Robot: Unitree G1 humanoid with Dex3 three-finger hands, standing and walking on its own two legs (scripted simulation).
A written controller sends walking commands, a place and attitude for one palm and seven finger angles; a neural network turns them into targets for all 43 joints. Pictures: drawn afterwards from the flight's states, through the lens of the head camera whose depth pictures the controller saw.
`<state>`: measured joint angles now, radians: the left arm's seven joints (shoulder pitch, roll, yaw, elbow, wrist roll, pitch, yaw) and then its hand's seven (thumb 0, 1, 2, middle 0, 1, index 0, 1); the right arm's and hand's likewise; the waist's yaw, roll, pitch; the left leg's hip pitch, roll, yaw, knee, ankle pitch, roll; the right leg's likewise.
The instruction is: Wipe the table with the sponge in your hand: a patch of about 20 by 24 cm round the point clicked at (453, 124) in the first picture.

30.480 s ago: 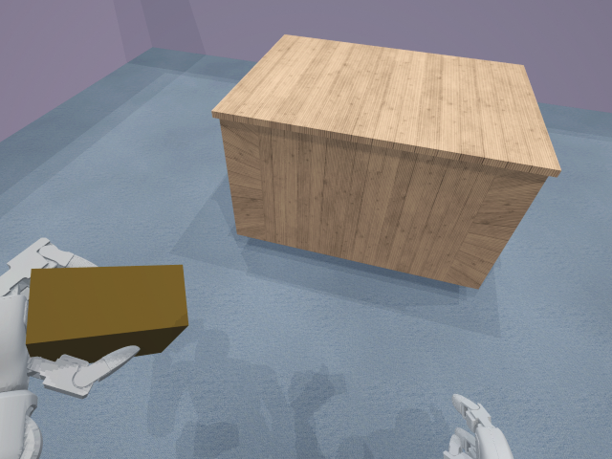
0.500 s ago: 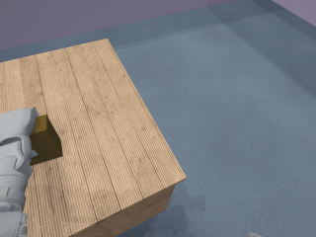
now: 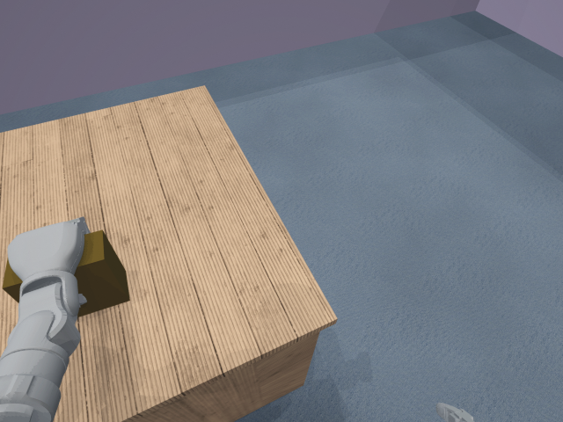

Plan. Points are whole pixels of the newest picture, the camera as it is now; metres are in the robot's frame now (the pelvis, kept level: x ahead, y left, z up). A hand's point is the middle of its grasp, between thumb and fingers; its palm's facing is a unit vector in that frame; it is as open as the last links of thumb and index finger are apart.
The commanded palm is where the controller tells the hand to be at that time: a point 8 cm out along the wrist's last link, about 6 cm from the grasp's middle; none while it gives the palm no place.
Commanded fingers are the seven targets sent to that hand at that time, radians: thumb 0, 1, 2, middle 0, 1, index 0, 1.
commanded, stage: wipe back along the first lane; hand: left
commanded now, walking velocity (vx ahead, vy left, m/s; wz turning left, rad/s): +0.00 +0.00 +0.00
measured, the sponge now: (79, 286) +0.31 +0.35 -0.04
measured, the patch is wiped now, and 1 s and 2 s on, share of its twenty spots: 1.00 1.00 1.00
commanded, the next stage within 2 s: lift the sponge slowly off the table in 1.54 s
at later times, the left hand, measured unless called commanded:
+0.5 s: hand (72, 297) +0.28 +0.33 +0.00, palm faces -0.06 -0.01 -1.00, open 10.1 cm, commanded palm +0.23 +0.30 +0.03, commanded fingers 0.00 0.10 1.30 -1.20 -1.60 -1.20 -1.60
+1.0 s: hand (76, 334) +0.23 +0.30 +0.01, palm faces -0.03 -0.03 -1.00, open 10.1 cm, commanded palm +0.18 +0.28 +0.03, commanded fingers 0.00 0.10 1.30 -1.20 -1.60 -1.20 -1.60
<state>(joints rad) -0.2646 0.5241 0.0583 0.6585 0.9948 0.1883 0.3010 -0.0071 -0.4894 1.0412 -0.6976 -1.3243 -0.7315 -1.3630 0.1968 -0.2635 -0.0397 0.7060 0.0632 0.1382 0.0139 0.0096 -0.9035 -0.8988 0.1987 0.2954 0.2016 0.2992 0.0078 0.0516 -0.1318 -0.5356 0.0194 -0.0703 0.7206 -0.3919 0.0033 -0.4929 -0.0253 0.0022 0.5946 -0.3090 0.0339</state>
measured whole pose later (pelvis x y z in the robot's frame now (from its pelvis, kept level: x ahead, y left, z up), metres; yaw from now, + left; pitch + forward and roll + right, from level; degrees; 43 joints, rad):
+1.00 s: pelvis +0.01 -0.01 +0.00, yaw +1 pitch +7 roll -2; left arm 0.18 0.39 -0.02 0.18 0.99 0.30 0.32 0.00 -0.47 1.03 -0.68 -1.34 -0.71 -1.38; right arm 0.12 -0.25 -0.03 0.67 0.06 0.08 0.00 0.01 -0.90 -0.90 0.20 0.30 0.20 0.30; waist 0.07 0.06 -0.13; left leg -0.40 0.02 -0.08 0.68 -0.40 -0.01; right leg -0.38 -0.03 -0.01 0.60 -0.34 0.04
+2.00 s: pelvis +0.00 -0.03 +0.00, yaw +1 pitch +4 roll -1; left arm 0.21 0.39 -0.04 0.15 0.98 0.30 0.29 -0.01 -0.47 1.03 -0.68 -1.34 -0.71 -1.38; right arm 0.11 -0.25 -0.03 0.68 0.05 0.07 -0.03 0.01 -0.90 -0.90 0.20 0.30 0.20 0.30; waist 0.08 0.06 -0.09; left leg -0.37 0.03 -0.08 0.67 -0.38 -0.03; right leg -0.36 -0.02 -0.01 0.62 -0.34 0.03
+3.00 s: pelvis -0.01 -0.03 +0.02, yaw +1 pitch -1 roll -1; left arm 0.25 0.45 -0.04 -0.03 0.93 0.30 0.15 -0.01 -0.49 1.04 -0.71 -1.33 -0.74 -1.36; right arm 0.07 -0.25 -0.02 0.69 0.05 0.07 -0.03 0.01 -0.90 -0.90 0.20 0.30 0.20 0.30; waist 0.11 0.09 -0.02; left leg -0.18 0.04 -0.09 0.51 -0.31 -0.04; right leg -0.17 -0.02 -0.02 0.47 -0.28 0.02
